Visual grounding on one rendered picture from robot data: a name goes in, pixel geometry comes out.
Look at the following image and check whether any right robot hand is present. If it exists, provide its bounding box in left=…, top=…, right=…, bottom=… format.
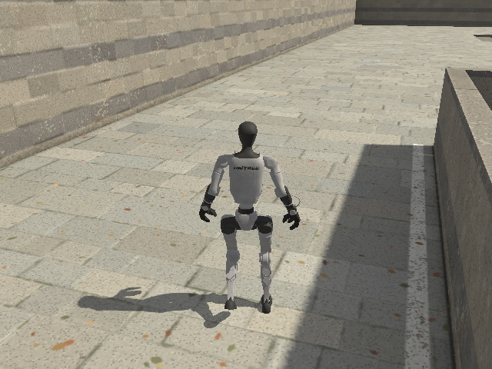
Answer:
left=283, top=212, right=301, bottom=230

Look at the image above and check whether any right robot upper arm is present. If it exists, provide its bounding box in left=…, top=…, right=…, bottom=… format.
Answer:
left=263, top=155, right=287, bottom=198

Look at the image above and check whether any left robot upper arm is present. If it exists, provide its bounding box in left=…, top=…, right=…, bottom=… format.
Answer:
left=208, top=155, right=231, bottom=196

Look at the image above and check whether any robot left foot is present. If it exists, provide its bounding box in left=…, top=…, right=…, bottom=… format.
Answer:
left=224, top=298, right=237, bottom=310

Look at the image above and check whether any left robot forearm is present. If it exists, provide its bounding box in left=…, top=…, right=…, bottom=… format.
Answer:
left=201, top=184, right=215, bottom=211

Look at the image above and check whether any right robot forearm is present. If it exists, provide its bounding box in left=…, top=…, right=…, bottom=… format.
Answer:
left=280, top=186, right=298, bottom=215

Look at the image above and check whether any right robot thigh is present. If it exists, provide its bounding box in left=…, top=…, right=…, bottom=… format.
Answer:
left=257, top=214, right=273, bottom=266

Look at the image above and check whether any left robot hand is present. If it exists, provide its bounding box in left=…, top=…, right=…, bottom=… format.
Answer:
left=199, top=208, right=217, bottom=222

